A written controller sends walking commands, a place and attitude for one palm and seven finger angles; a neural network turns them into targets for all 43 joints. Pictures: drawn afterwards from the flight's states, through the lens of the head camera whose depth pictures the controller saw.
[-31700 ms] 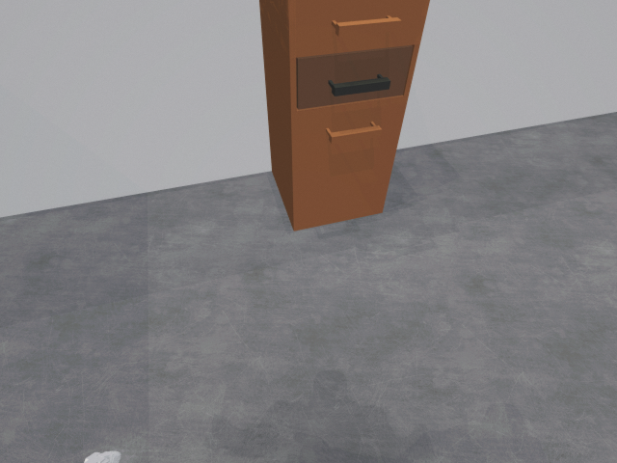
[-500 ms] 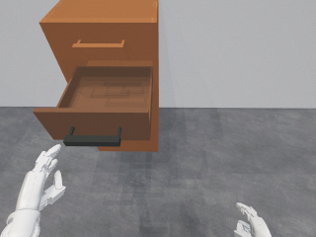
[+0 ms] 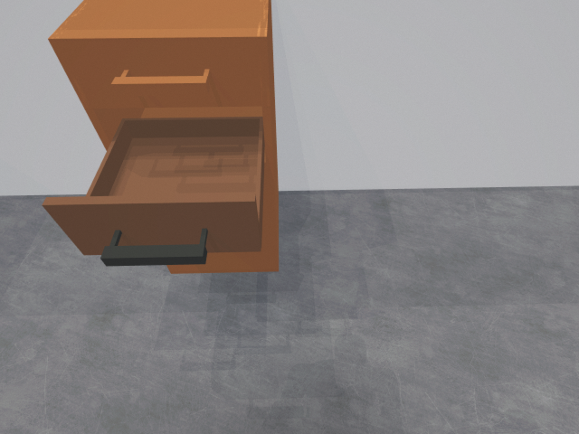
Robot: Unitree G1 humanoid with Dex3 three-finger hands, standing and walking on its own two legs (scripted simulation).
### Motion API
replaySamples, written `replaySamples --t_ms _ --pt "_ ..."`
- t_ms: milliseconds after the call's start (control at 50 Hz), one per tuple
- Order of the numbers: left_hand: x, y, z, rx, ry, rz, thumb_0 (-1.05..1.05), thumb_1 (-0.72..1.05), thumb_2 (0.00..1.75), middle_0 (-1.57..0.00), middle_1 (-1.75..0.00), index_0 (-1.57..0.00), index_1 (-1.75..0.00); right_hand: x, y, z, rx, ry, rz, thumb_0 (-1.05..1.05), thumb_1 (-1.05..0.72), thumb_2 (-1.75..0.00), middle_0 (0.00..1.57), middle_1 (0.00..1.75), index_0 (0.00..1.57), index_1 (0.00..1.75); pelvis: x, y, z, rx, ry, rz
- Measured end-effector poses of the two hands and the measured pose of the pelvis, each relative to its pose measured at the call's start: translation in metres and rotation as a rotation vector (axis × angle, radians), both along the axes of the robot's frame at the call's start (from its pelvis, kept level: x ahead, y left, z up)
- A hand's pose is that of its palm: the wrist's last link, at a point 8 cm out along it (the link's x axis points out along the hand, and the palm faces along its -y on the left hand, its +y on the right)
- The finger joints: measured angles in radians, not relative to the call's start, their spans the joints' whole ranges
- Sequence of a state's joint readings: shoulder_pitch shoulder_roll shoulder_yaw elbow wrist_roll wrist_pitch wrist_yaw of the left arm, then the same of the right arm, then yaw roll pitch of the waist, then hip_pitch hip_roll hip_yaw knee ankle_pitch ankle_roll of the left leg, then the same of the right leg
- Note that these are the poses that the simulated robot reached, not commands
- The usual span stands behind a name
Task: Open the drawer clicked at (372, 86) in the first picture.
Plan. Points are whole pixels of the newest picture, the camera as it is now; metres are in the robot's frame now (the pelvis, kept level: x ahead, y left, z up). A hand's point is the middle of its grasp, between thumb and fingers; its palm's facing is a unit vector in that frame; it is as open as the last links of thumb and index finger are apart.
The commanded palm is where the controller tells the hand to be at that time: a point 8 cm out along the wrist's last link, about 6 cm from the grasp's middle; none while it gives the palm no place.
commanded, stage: let the arm hang, fingers relaxed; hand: left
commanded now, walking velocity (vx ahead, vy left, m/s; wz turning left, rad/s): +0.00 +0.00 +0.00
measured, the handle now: (158, 244) +0.45 +0.29 -0.09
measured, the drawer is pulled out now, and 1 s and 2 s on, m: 0.30 0.30 0.30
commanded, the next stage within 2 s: look to check the result in 0.50 s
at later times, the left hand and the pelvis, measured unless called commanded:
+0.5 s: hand out of the picture -0.02 +0.14 -0.18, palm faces +0.04 -0.98 -0.18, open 7.4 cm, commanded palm none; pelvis +0.00 -0.02 +0.00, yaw +0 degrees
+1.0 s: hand out of the picture -0.01 +0.13 -0.18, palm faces +0.05 -0.98 -0.18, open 7.4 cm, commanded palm none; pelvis +0.01 -0.03 +0.00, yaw +0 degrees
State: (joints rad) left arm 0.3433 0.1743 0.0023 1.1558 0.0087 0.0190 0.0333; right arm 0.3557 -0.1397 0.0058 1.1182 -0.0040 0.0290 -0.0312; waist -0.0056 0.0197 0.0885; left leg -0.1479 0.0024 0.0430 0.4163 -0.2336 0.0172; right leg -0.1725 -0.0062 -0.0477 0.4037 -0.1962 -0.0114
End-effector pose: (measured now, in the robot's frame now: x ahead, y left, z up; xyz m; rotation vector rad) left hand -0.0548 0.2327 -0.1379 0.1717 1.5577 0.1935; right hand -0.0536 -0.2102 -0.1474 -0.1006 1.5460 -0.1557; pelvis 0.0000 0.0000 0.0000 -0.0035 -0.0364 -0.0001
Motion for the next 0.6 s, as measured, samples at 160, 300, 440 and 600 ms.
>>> replaySamples --t_ms 160,300,440,600 --pt "0.014 -0.018 -0.003 -0.018 -0.063 -0.005 0.00 0.91 0.90 -0.19 -0.30 -0.19 -0.30 0.005 0.014 -0.008 0.048 -0.048 -0.020 0.01 -0.91 -0.90 0.20 0.30 0.20 0.30 -0.004 -0.004 -0.001 0.006 -0.006 -0.006" --pt "0.034 -0.037 -0.008 -0.050 -0.134 -0.011 0.00 0.90 0.90 -0.19 -0.30 -0.20 -0.30 0.014 0.011 -0.009 0.048 -0.089 -0.026 0.01 -0.91 -0.90 0.20 0.30 0.20 0.30 -0.005 -0.010 -0.002 0.010 -0.005 -0.007" --pt "0.034 -0.041 -0.009 -0.048 -0.134 -0.006 0.01 0.91 0.90 -0.20 -0.30 -0.20 -0.30 0.014 -0.001 -0.006 0.025 -0.086 -0.030 0.01 -0.91 -0.90 0.20 0.30 0.20 0.30 -0.004 -0.016 -0.002 0.008 -0.002 -0.006" --pt "0.029 -0.043 -0.008 -0.043 -0.108 0.007 0.00 0.91 0.90 -0.20 -0.30 -0.20 -0.30 0.010 -0.012 -0.004 0.010 -0.056 -0.027 0.01 -0.91 -0.90 0.20 0.30 0.19 0.30 -0.002 -0.021 -0.001 0.008 0.000 -0.003"
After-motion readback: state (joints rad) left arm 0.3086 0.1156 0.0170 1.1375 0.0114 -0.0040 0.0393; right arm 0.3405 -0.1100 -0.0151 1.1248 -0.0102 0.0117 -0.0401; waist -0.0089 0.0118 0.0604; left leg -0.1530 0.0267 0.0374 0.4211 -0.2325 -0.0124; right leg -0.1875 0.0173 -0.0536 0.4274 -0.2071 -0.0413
